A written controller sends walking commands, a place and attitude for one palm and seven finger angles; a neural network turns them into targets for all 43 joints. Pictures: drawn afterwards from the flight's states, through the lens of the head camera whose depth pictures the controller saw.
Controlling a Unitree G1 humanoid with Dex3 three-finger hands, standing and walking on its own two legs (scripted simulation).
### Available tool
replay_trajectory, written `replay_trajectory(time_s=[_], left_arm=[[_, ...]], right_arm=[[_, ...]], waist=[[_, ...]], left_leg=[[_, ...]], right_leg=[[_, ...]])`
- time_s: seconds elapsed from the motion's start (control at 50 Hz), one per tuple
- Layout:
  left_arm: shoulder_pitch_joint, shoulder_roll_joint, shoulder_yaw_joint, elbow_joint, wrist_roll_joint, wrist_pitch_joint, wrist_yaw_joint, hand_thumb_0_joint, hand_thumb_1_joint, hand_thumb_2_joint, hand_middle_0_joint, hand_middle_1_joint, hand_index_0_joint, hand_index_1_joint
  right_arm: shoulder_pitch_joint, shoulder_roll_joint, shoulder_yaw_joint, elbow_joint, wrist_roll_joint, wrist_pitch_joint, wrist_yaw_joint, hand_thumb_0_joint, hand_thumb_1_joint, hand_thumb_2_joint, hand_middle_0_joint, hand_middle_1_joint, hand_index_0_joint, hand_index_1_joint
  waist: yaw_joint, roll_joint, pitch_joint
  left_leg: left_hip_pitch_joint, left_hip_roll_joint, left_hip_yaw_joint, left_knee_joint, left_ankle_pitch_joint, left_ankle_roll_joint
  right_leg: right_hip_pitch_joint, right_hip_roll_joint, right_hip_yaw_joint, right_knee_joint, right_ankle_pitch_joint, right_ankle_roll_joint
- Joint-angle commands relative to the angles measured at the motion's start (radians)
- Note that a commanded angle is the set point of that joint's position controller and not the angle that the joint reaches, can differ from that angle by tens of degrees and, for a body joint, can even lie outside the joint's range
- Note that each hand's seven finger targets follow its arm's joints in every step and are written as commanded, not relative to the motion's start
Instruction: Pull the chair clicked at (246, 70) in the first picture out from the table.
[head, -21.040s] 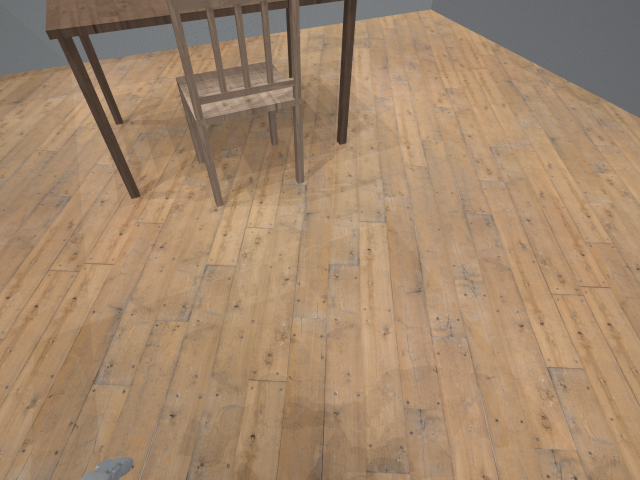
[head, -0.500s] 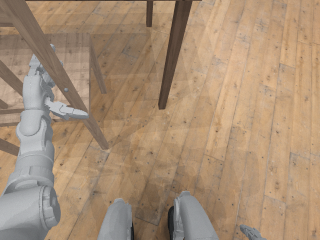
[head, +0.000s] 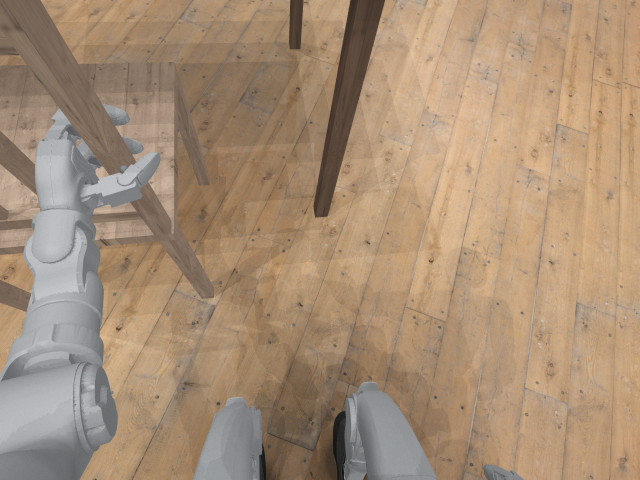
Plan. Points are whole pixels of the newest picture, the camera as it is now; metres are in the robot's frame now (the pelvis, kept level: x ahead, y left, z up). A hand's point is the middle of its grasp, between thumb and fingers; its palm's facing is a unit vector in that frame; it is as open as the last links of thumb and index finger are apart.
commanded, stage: hook a spindle and tug to test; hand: left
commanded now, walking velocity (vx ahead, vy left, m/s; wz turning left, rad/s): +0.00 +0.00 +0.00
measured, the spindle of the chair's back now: out of the picture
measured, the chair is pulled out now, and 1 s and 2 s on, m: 0.00 0.03 0.14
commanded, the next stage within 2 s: step backward, pulling the chair out in 0.74 s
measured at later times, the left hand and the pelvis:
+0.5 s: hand (125, 187) +0.45 +0.21 +0.02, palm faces +0.09 -1.00 -0.03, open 6.2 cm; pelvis +0.02 +0.01 +0.01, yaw +0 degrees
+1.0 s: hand (126, 194) +0.43 +0.21 +0.03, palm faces +0.20 -0.98 -0.09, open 6.0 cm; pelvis +0.01 +0.00 +0.05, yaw +1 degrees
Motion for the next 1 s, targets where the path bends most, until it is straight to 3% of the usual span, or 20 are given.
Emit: replay_trajectory(time_s=[0.0, 0.1, 0.24, 0.32, 0.38, 0.44, 0.48, 0.5, 0.54, 0.6, 0.7, 0.74, 0.8, 0.82, 0.84, 0.86, 0.88, 0.9, 0.94, 0.98], left_arm=[[-0.256, 0.149, -0.025, -0.228, -0.008, -0.064, -0.032, 0.0, 0.844, 0.876, -0.5, -1.45, -0.5, -1.45], [-0.233, 0.138, -0.029, -0.242, -0.005, -0.066, -0.022, 0.0, 0.9, 0.9, -0.5, -1.45, -0.5, -1.45], [-0.097, 0.099, -0.051, -0.346, -0.009, -0.07, -0.012, 0.0, 0.9, 0.9, -0.5, -1.45, -0.5, -1.45], [-0.034, 0.058, -0.08, -0.388, -0.017, -0.06, -0.008, 0.0, 0.9, 0.9, -0.5, -1.45, -0.5, -1.45], [-0.017, 0.08, -0.05, -0.375, -0.021, -0.056, 0.001, 0.0, 0.9, 0.9, -0.5, -1.45, -0.5, -1.45], [-0.023, 0.039, -0.086, -0.429, -0.025, -0.064, -0.001, 0.0, 0.9, 0.9, -0.5, -1.45, -0.5, -1.45], [0.028, 0.062, -0.058, -0.419, -0.027, -0.062, -0.001, 0.0, 0.9, 0.9, -0.5, -1.45, -0.5, -1.45], [0.041, 0.026, -0.088, -0.427, -0.03, -0.06, -0.002, 0.0, 0.9, 0.9, -0.5, -1.45, -0.5, -1.45], [0.007, 0.005, -0.111, -0.44, -0.031, -0.058, -0.001, 0.0, 0.9, 0.9, -0.5, -1.45, -0.5, -1.45], [0.036, 0.018, -0.093, -0.436, -0.03, -0.054, 0.001, 0.0, 0.9, 0.9, -0.5, -1.45, -0.5, -1.45], [0.0, 0.039, -0.082, -0.425, -0.03, -0.053, 0.0, 0.0, 0.9, 0.9, -0.5, -1.45, -0.5, -1.45], [-0.031, 0.025, -0.099, -0.423, -0.027, -0.053, -0.003, 0.0, 0.9, 0.9, -0.5, -1.45, -0.5, -1.45], [-0.037, 0.037, -0.088, -0.418, -0.027, -0.054, -0.005, 0.0, 0.9, 0.9, -0.5, -1.45, -0.5, -1.45], [-0.092, -0.028, -0.15, -0.43, -0.024, -0.055, -0.005, 0.0, 0.9, 0.9, -0.5, -1.45, -0.5, -1.45], [-0.196, 0.341, -0.009, -0.482, 0.111, 0.066, 0.134, 0.0, 0.9, 0.9, -0.5, -1.45, -0.5, -1.45], [-0.247, 0.271, -0.077, -0.562, 0.11, 0.112, 0.185, 0.0, 0.9, 0.9, -0.5, -1.45, -0.5, -1.45], [-0.174, 0.213, -0.101, -0.536, 0.105, 0.149, 0.211, 0.0, 0.9, 0.9, -0.5, -1.45, -0.5, -1.45], [-0.101, 0.174, -0.124, -0.477, 0.115, 0.185, 0.229, 0.0, 0.9, 0.9, -0.5, -1.45, -0.5, -1.45], [0.016, 0.079, -0.181, -0.317, 0.121, 0.251, 0.261, 0.0, 0.9, 0.9, -0.5, -1.45, -0.5, -1.45], [-0.018, 0.077, -0.191, -0.279, 0.122, 0.257, 0.283, 0.0, 0.9, 0.9, -0.5, -1.45, -0.5, -1.45]], right_arm=[[0.137, -0.168, -0.061, -0.069, 0.009, -0.014, -0.01, 0.0, -0.9, -0.9, 0.2, 0.3, 0.2, 0.3], [0.137, -0.165, -0.062, -0.067, 0.008, -0.013, -0.008, 0.0, -0.9, -0.9, 0.2, 0.3, 0.2, 0.3], [0.138, -0.159, -0.07, -0.09, 0.008, -0.013, 0.004, 0.0, -0.9, -0.9, 0.2, 0.3, 0.2, 0.3], [0.123, -0.15, -0.07, -0.1, 0.014, -0.016, 0.008, 0.0, -0.9, -0.9, 0.2, 0.3, 0.2, 0.3], [0.121, -0.153, -0.073, -0.093, 0.015, -0.02, 0.003, 0.0, -0.9, -0.9, 0.2, 0.3, 0.2, 0.3], [0.113, -0.148, -0.074, -0.098, 0.017, -0.03, 0.001, 0.0, -0.9, -0.9, 0.2, 0.3, 0.2, 0.3], [0.112, -0.149, -0.076, -0.097, 0.017, -0.031, 0.0, 0.0, -0.9, -0.9, 0.2, 0.3, 0.2, 0.3], [0.108, -0.145, -0.074, -0.101, 0.018, -0.033, 0.002, 0.0, -0.9, -0.9, 0.2, 0.3, 0.2, 0.3], [0.104, -0.145, -0.076, -0.099, 0.018, -0.04, 0.0, 0.0, -0.9, -0.9, 0.2, 0.3, 0.2, 0.3], [0.097, -0.146, -0.077, -0.101, 0.019, -0.046, -0.002, 0.0, -0.9, -0.9, 0.2, 0.3, 0.2, 0.3], [0.083, -0.15, -0.073, -0.099, 0.021, -0.051, -0.011, 0.0, -0.9, -0.9, 0.2, 0.3, 0.2, 0.3], [0.083, -0.148, -0.073, -0.1, 0.02, -0.057, -0.012, 0.0, -0.9, -0.9, 0.2, 0.3, 0.2, 0.3], [0.077, -0.149, -0.072, -0.097, 0.02, -0.06, -0.016, 0.0, -0.9, -0.9, 0.2, 0.3, 0.2, 0.3], [0.076, -0.142, -0.071, -0.096, 0.019, -0.064, -0.015, 0.0, -0.9, -0.9, 0.2, 0.3, 0.2, 0.3], [0.122, -0.137, -0.059, -0.179, 0.067, 0.002, -0.043, 0.0, -0.9, -0.9, 0.2, 0.3, 0.2, 0.3], [0.116, -0.114, -0.062, -0.194, 0.078, 0.012, -0.072, 0.0, -0.9, -0.9, 0.2, 0.3, 0.2, 0.3], [0.125, -0.11, -0.066, -0.188, 0.081, 0.014, -0.088, 0.0, -0.9, -0.9, 0.2, 0.3, 0.2, 0.3], [0.1, -0.113, -0.063, -0.18, 0.085, 0.025, -0.1, 0.0, -0.9, -0.9, 0.2, 0.3, 0.2, 0.3], [0.086, -0.112, -0.05, -0.158, 0.086, 0.05, -0.114, 0.0, -0.9, -0.9, 0.2, 0.3, 0.2, 0.3], [0.092, -0.124, -0.045, -0.131, 0.084, 0.061, -0.122, 0.0, -0.9, -0.9, 0.2, 0.3, 0.2, 0.3]], waist=[[-0.003, 0.119, -0.535], [-0.005, 0.122, -0.504], [0.025, 0.145, -0.56], [0.028, 0.125, -0.531], [0.024, 0.073, -0.496], [0.025, 0.131, -0.506], [0.041, 0.12, -0.501], [0.037, 0.124, -0.499], [0.025, 0.12, -0.488], [0.037, 0.098, -0.502], [0.032, 0.079, -0.481], [0.026, 0.104, -0.473], [0.031, 0.09, -0.492], [0.011, 0.101, -0.498], [0.089, 0.154, -0.678], [0.066, 0.158, -0.686], [0.056, 0.114, -0.64], [0.057, 0.131, -0.597], [0.046, 0.056, -0.46], [0.041, 0.049, -0.38]], left_leg=[[0.392, -0.017, -0.048, -0.16, 0.541, -0.01], [0.389, -0.015, -0.044, -0.162, 0.55, -0.012], [0.476, -0.006, -0.051, -0.171, 0.7, -0.026], [0.451, -0.008, -0.04, -0.181, 0.686, -0.023], [0.414, -0.009, -0.038, -0.18, 0.651, -0.019], [0.447, -0.01, -0.038, -0.178, 0.674, -0.024], [0.455, -0.006, -0.039, -0.181, 0.711, -0.031], [0.464, -0.007, -0.039, -0.183, 0.708, -0.032], [0.454, -0.008, -0.041, -0.178, 0.687, -0.029], [0.435, -0.014, -0.036, -0.177, 0.65, -0.027], [0.397, -0.019, -0.034, -0.176, 0.593, -0.024], [0.404, -0.02, -0.04, -0.177, 0.58, -0.026], [0.401, -0.02, -0.038, -0.172, 0.569, -0.025], [0.412, -0.022, -0.04, -0.17, 0.562, -0.024], [0.652, -0.016, 0.004, -0.354, 0.485, 0.001], [0.678, -0.03, 0.006, -0.397, 0.495, 0.005], [0.66, -0.028, 0.002, -0.41, 0.508, 0.005], [0.653, -0.017, -0.002, -0.429, 0.529, 0.002], [0.614, 0.006, -0.025, -0.474, 0.529, 0.008], [0.62, 0.038, -0.047, -0.52, 0.609, 0.008]], right_leg=[[0.316, 0.044, 0.02, -0.108, 0.333, -0.025], [0.308, 0.043, 0.019, -0.108, 0.34, -0.024], [0.327, 0.045, 0.011, -0.103, 0.392, -0.028], [0.357, 0.045, 0.013, -0.113, 0.409, -0.024], [0.368, 0.045, 0.014, -0.111, 0.411, -0.022], [0.342, 0.041, 0.013, -0.105, 0.404, -0.026], [0.351, 0.041, 0.01, -0.104, 0.416, -0.027], [0.34, 0.042, 0.009, -0.107, 0.406, -0.025], [0.327, 0.04, 0.01, -0.105, 0.394, -0.025], [0.35, 0.039, 0.012, -0.102, 0.393, -0.024], [0.349, 0.036, 0.015, -0.097, 0.375, -0.025], [0.323, 0.035, 0.013, -0.093, 0.351, -0.028], [0.33, 0.035, 0.017, -0.092, 0.349, -0.027], [0.311, 0.034, 0.014, -0.093, 0.341, -0.025], [0.682, -0.032, 0.092, -0.254, 0.384, -0.048], [0.761, -0.027, 0.096, -0.312, 0.506, -0.036], [0.789, -0.036, 0.095, -0.328, 0.574, -0.032], [0.762, -0.049, 0.095, -0.33, 0.599, -0.032], [0.748, -0.054, 0.076, -0.359, 0.592, -0.023], [0.768, -0.073, 0.072, -0.384, 0.641, -0.014]])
